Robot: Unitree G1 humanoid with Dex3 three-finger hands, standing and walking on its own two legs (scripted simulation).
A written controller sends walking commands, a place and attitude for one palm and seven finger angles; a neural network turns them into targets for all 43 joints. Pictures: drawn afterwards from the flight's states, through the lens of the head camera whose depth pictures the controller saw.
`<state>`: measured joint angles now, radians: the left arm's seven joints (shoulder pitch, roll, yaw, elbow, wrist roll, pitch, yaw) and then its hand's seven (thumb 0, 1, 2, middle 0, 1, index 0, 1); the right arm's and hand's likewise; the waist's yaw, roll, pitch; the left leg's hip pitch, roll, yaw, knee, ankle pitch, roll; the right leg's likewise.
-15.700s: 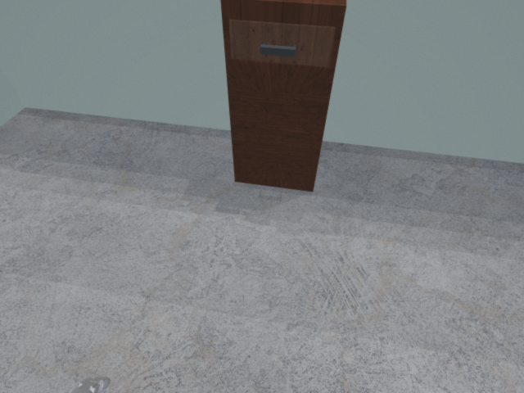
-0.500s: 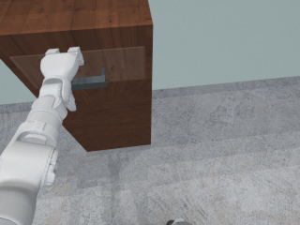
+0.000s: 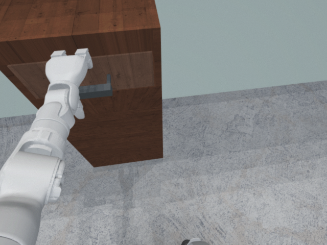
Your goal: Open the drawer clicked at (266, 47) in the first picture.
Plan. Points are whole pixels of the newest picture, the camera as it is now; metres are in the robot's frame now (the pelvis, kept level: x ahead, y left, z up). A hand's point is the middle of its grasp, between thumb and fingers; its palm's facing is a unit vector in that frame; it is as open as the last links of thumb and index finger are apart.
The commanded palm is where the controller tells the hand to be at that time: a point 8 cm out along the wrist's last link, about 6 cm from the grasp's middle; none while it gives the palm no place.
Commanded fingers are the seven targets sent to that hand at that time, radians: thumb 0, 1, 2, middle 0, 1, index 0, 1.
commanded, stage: re-aim the fingers above the handle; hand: left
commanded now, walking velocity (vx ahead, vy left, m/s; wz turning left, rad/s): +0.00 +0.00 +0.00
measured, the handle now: (89, 85) +0.56 +0.19 +0.01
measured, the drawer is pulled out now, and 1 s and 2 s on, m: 0.00 0.00 0.00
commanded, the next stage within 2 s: lower the fingers behind the handle in 1.46 s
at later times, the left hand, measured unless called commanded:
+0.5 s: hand (72, 89) +0.50 +0.21 +0.07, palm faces -0.03 +0.01 -1.00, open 13.8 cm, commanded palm +0.49 +0.20 +0.12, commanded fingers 0.00 -0.50 0.30 -0.30 -1.20 -0.30 -1.20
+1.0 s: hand (78, 86) +0.51 +0.19 +0.07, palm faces -0.02 -0.01 -1.00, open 13.8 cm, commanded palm +0.49 +0.20 +0.12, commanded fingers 0.00 -0.50 0.30 -0.30 -1.20 -0.30 -1.20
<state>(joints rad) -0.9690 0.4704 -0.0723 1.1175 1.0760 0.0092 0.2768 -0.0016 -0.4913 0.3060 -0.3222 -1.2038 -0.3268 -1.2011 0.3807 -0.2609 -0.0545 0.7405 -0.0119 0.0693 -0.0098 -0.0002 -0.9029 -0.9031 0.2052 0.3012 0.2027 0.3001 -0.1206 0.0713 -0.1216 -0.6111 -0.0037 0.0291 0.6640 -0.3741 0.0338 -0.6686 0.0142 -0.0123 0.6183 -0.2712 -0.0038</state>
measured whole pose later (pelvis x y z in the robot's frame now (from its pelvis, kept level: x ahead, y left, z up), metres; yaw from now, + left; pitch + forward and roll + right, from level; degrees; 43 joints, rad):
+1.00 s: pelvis +0.00 +0.01 +0.00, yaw +0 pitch +18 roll -1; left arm -0.97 0.45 -0.08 1.11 1.08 -0.01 0.27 0.00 -0.49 0.31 -0.32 -1.20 -0.32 -1.20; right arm 0.38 -0.25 -0.05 0.74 -0.01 0.05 -0.01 0.00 -0.90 -0.90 0.21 0.30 0.20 0.30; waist -0.12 0.06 -0.12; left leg -0.61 -0.01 0.04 0.66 -0.37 0.04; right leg -0.66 0.01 0.00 0.62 -0.27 0.00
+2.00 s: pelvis -0.01 +0.00 -0.01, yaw +0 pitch +20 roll -1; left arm -0.97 0.48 -0.06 1.17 1.10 -0.03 0.32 0.00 -0.49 0.31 -0.32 -1.20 -0.32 -1.20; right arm 0.36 -0.27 -0.05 0.73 -0.02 0.03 -0.02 0.00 -0.90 -0.90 0.21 0.30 0.20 0.30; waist -0.14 0.05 -0.12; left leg -0.68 0.00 0.03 0.71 -0.38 0.04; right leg -0.74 0.01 -0.01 0.67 -0.27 0.00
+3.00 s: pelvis -0.02 +0.00 -0.03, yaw +0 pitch +24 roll -2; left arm -1.01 0.47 -0.05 1.24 1.11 0.04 0.40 0.00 -0.49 0.31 -0.32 -1.21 -0.32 -1.20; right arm 0.34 -0.27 -0.04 0.74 -0.04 0.04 0.00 0.00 -0.90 -0.90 0.21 0.30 0.20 0.30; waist -0.17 0.06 -0.14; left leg -0.86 0.00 0.02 0.88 -0.44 0.04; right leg -0.91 0.01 -0.02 0.82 -0.32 0.00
